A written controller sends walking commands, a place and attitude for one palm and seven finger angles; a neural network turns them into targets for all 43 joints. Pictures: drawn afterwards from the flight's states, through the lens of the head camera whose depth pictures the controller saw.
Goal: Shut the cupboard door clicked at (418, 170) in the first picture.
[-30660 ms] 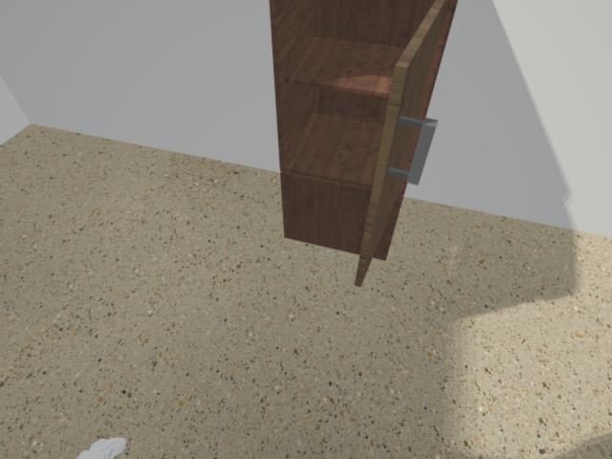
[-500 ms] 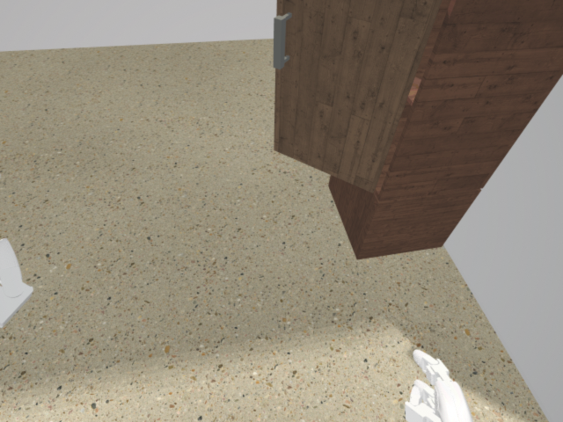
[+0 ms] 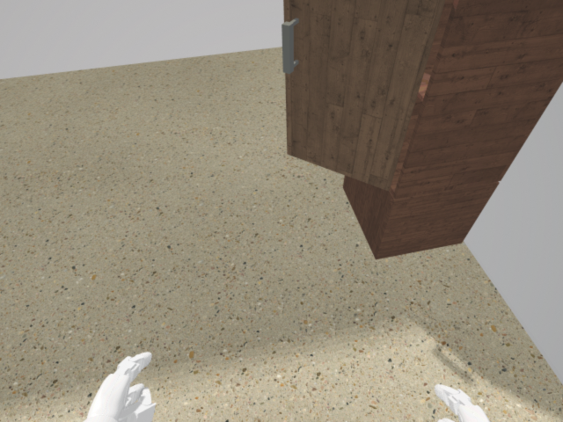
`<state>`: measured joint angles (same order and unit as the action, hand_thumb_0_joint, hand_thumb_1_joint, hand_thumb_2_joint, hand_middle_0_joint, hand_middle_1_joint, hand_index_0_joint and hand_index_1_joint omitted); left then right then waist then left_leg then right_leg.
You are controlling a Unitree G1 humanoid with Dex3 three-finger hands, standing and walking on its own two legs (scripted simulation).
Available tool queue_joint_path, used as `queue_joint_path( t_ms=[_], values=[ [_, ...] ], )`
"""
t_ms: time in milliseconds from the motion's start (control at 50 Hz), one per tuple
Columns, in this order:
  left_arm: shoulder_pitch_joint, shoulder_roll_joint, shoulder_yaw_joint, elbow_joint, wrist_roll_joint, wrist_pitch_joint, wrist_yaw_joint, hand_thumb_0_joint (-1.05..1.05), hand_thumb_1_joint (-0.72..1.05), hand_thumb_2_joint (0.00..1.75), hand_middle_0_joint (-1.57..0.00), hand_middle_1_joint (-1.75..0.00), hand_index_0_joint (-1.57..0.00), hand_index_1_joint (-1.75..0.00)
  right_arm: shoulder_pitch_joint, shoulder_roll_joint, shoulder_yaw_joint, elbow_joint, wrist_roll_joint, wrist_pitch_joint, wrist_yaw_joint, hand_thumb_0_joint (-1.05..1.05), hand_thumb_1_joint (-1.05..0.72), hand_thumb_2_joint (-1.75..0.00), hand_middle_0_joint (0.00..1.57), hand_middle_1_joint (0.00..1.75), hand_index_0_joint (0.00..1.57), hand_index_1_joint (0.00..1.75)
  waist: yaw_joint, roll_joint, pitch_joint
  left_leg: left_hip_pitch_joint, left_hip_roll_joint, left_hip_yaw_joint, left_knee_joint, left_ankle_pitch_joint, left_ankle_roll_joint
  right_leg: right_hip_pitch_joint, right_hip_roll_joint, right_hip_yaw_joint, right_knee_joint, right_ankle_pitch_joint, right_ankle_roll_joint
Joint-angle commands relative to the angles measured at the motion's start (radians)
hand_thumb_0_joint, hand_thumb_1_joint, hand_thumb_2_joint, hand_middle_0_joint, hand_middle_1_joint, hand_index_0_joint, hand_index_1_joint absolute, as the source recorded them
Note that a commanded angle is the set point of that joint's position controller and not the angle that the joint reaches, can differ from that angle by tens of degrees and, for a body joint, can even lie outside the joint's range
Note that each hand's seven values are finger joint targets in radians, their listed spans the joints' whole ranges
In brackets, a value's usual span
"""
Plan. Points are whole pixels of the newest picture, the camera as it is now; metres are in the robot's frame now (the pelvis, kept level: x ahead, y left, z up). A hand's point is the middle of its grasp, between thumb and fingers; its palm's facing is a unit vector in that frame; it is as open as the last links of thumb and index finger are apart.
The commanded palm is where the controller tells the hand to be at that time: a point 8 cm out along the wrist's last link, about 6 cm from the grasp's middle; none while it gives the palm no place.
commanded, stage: let the arm hang, fingers relaxed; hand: left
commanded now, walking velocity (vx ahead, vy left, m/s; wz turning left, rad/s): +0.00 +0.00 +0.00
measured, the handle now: (291, 45) +1.04 +0.00 +0.07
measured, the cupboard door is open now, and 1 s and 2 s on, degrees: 47 47 47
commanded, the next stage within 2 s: look to check the result in 0.90 s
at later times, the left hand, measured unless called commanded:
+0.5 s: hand out of the picture -0.08 +0.17 -0.16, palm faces +0.01 -0.98 -0.19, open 7.3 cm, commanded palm none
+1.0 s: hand out of the picture -0.04 +0.16 -0.17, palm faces +0.01 -0.99 -0.15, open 7.3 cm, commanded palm none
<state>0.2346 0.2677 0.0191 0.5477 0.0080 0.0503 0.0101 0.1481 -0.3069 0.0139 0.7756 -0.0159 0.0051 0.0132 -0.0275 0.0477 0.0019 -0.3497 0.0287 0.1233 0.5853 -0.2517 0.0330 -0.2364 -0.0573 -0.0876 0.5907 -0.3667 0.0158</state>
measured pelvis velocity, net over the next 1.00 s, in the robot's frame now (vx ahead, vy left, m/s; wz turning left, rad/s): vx -0.02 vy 0.00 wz -0.03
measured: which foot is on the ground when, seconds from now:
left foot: down 0.00-1.00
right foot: down 0.00-1.00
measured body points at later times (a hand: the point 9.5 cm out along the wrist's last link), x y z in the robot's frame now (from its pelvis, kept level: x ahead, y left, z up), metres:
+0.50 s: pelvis -0.02 +0.01 +0.01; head -0.01 +0.00 +0.46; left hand -0.07 +0.23 -0.14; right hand -0.06 -0.20 -0.15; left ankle +0.04 +0.10 -0.73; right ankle -0.04 -0.12 -0.73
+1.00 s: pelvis -0.02 +0.00 +0.01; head -0.02 +0.00 +0.46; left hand -0.04 +0.21 -0.15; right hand -0.06 -0.20 -0.15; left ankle +0.04 +0.10 -0.73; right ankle -0.04 -0.12 -0.73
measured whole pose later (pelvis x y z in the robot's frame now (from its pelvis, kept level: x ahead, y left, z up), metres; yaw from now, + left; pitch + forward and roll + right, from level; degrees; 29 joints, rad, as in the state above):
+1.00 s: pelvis -0.02 +0.00 +0.01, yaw -1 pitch -2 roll +0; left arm 0.33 0.11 0.01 1.14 0.01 0.00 0.04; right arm 0.33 -0.12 -0.01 1.13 -0.02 0.01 -0.03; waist -0.02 0.01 0.03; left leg -0.24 0.03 0.15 0.41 -0.14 0.04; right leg -0.14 -0.04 -0.07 0.42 -0.25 0.01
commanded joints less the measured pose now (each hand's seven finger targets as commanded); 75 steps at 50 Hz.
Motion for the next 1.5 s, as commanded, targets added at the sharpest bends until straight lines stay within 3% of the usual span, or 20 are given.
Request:
queue_joint_path(
  t_ms=[0,60,100,260,380,500,700,1480],
  values=[
    [0.025,0.099,0.007,0.136,0.002,-0.037,0.011,0.00,0.90,0.90,-0.20,-0.30,-0.20,-0.30,0.022,-0.069,-0.020,0.003,-0.009,-0.001,-0.014,0.00,-0.90,-0.90,0.20,0.30,0.20,0.30,0.020,-0.043,-0.051,0.125,0.094,-0.140,-0.165,0.237,-0.003,0.035,-0.061,0.088,-0.147,0.184,-0.034],
    [0.044,0.076,0.003,0.290,0.001,-0.047,0.012,0.00,0.90,0.90,-0.20,-0.30,-0.20,-0.30,0.039,-0.036,-0.020,0.087,-0.006,0.003,-0.020,0.00,-0.90,-0.90,0.20,0.30,0.20,0.30,0.017,0.023,-0.031,0.144,0.083,-0.131,-0.193,0.136,-0.011,0.042,-0.061,0.106,-0.217,0.137,-0.043],
    [0.072,0.032,0.018,0.354,0.005,-0.046,0.014,0.00,0.90,0.90,-0.20,-0.30,-0.20,-0.30,0.065,-0.006,-0.028,0.130,-0.010,0.006,-0.027,0.00,-0.90,-0.90,0.20,0.30,0.20,0.30,0.019,0.109,-0.012,0.133,0.084,-0.132,-0.232,0.031,-0.009,0.047,-0.053,0.095,-0.242,0.110,-0.051],
    [0.128,-0.003,-0.004,0.537,0.002,-0.054,0.018,0.00,0.90,0.90,-0.20,-0.30,-0.20,-0.30,0.174,0.035,-0.036,0.266,0.004,0.006,-0.043,0.00,-0.90,-0.90,0.20,0.30,0.20,0.30,0.012,-0.028,0.049,0.168,0.097,-0.131,-0.270,0.020,-0.003,0.029,-0.051,0.086,-0.293,0.120,-0.050],
    [0.174,-0.039,-0.008,0.596,0.003,-0.053,0.026,0.00,0.90,0.90,-0.20,-0.30,-0.20,-0.30,0.222,0.067,-0.037,0.318,0.005,0.006,-0.048,0.00,-0.90,-0.90,0.20,0.30,0.20,0.30,0.013,-0.063,0.083,0.168,0.098,-0.124,-0.294,-0.018,0.003,0.001,-0.044,0.084,-0.288,0.089,-0.045],
    [0.201,-0.067,-0.004,0.611,0.007,-0.048,0.032,0.00,0.90,0.90,-0.20,-0.30,-0.20,-0.30,0.248,0.092,-0.039,0.341,0.003,0.008,-0.050,0.00,-0.90,-0.90,0.20,0.30,0.20,0.30,0.016,-0.052,0.122,0.130,0.098,-0.130,-0.322,-0.085,0.005,-0.020,-0.034,0.080,-0.270,0.062,-0.039],
    [0.205,-0.089,0.002,0.597,0.009,-0.052,0.034,0.00,0.90,0.90,-0.20,-0.30,-0.20,-0.30,0.260,0.113,-0.044,0.341,0.000,0.006,-0.050,0.00,-0.90,-0.90,0.20,0.30,0.20,0.30,0.015,-0.031,0.131,0.117,0.091,-0.128,-0.318,-0.095,0.003,-0.045,-0.029,0.086,-0.267,0.060,-0.040],
    [0.109,-0.016,0.007,0.588,0.007,-0.065,0.028,0.00,0.90,0.90,-0.20,-0.30,-0.20,-0.30,0.191,0.058,-0.046,0.335,0.004,-0.006,-0.048,0.00,-0.90,-0.90,0.20,0.30,0.20,0.30,0.010,-0.038,0.085,0.195,0.101,-0.109,-0.284,0.072,-0.006,0.008,-0.050,0.102,-0.301,0.147,-0.047]
  ],
)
